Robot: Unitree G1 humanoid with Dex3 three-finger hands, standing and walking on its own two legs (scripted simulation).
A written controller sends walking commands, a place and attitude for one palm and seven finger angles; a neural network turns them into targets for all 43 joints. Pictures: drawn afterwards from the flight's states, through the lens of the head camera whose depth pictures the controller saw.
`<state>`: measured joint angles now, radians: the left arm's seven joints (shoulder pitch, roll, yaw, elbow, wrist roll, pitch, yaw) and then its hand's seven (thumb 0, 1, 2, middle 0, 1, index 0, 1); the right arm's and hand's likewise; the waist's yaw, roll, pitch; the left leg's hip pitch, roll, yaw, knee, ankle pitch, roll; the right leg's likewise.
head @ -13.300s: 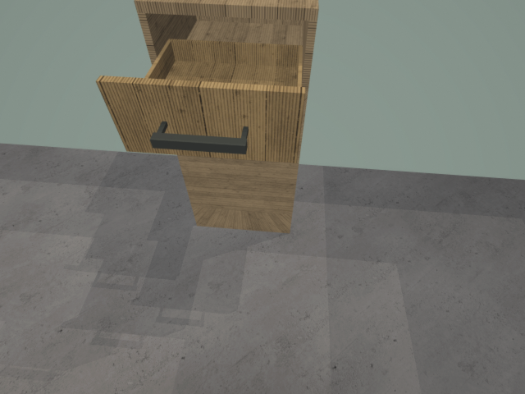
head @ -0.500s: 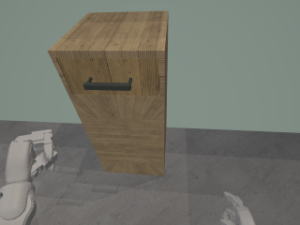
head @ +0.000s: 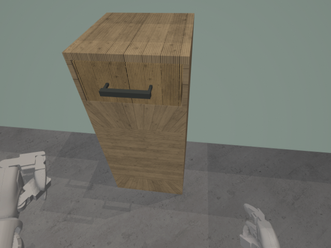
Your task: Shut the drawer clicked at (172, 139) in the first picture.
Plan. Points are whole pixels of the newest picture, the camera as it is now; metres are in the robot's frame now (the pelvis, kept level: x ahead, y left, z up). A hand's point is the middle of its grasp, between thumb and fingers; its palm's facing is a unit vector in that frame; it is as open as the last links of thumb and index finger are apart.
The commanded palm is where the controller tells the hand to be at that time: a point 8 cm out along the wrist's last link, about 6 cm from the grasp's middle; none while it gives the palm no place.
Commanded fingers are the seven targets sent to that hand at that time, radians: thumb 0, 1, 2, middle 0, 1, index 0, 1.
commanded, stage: step back with the hand held close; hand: left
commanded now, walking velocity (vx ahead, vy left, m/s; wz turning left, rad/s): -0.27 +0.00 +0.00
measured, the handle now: (126, 89) +0.60 +0.22 +0.06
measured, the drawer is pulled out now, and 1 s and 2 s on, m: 0.00 0.00 0.00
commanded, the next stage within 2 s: stop stepping back and stand still in 1.36 s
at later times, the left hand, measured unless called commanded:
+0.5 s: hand (23, 202) +0.14 +0.27 +0.15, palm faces +0.31 -0.81 -0.51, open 3.2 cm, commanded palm +0.08 +0.31 +0.17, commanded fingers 0.00 0.90 0.90 -1.40 -1.60 -1.40 -1.60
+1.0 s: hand out of the picture +0.07 +0.28 +0.16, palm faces +0.38 -0.78 -0.49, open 3.2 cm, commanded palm +0.01 +0.31 +0.17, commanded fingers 0.00 0.90 0.90 -1.40 -1.60 -1.40 -1.60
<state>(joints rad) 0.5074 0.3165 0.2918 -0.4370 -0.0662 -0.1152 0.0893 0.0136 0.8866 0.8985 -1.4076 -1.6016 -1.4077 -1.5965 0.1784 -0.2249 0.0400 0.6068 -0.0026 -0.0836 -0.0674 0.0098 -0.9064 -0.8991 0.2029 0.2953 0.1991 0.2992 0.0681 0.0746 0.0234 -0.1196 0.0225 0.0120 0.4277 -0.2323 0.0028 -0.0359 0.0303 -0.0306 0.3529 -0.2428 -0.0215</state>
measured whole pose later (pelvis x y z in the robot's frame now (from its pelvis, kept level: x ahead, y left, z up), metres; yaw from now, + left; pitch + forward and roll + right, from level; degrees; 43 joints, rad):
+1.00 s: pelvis -0.12 +0.03 -0.02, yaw +1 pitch +3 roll -3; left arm 0.61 0.41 0.43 -0.59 -0.03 -0.30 0.12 0.01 0.89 0.90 -1.41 -1.60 -1.41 -1.60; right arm 0.19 -0.20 0.00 0.58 -0.01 -0.10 -0.06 0.01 -0.90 -0.90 0.20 0.30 0.20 0.30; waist 0.01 0.01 0.02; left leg -0.51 0.01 0.01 0.53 -0.08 0.04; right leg -0.26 0.09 0.05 0.53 -0.34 -0.02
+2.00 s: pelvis -0.26 +0.11 -0.03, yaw -5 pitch -4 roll -3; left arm 0.54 0.36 0.36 -0.56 -0.03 -0.15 0.15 0.01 0.88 0.90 -1.41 -1.60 -1.41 -1.60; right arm 0.25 -0.22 0.01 0.66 -0.01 -0.09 -0.08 0.01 -0.91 -0.90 0.20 0.30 0.20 0.30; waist -0.01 -0.02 -0.04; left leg -0.38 0.00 0.01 0.68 -0.23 0.04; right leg -0.27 0.03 -0.07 0.72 -0.45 -0.03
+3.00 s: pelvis -0.29 +0.12 -0.01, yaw -1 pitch -1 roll -1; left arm 0.24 0.20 0.00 0.89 0.04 0.05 0.03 0.01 0.90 0.90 -1.10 -1.33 -1.10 -1.29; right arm 0.18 -0.23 0.01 0.93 -0.03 0.02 0.00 0.00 -0.91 -0.90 0.20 0.29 0.20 0.30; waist -0.02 -0.02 0.07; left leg -0.33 -0.02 -0.02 0.55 -0.20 0.02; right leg -0.22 0.00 -0.10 0.55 -0.30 -0.03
